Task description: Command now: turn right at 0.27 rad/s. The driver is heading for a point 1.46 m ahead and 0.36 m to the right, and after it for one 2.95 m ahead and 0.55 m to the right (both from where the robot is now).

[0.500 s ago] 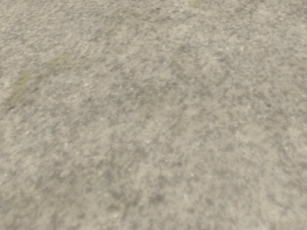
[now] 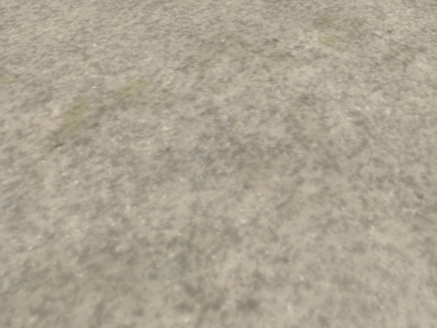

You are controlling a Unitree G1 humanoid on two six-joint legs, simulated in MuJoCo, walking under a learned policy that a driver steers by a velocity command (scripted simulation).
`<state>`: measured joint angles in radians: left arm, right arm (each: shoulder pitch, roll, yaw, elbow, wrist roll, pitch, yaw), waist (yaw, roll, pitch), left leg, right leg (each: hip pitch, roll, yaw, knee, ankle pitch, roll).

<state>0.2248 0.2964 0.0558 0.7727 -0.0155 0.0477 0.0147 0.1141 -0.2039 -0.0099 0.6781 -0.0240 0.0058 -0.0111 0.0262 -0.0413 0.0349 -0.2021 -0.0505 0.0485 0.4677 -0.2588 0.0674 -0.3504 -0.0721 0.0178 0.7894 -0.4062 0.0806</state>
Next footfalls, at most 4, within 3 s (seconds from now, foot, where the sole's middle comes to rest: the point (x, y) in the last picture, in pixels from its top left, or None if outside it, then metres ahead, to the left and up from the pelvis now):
0.20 right None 0.00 -0.13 -0.77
0.72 left None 0.11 0.07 -0.77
1.08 right None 0.04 -0.18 -0.77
1.54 left None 0.43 -0.03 -0.77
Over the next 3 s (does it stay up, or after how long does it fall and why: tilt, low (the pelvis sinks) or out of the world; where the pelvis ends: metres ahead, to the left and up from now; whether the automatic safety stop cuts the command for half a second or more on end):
stays up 1.03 -0.23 0.00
